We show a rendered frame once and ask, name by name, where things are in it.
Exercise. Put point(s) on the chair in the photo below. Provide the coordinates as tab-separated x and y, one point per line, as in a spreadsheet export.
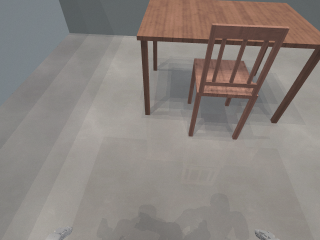
230	78

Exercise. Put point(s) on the robot left hand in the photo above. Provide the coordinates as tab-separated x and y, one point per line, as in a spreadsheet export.
60	233

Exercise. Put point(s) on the table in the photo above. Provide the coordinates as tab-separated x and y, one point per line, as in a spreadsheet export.
190	21

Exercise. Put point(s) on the robot right hand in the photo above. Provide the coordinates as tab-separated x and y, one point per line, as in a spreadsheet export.
264	235

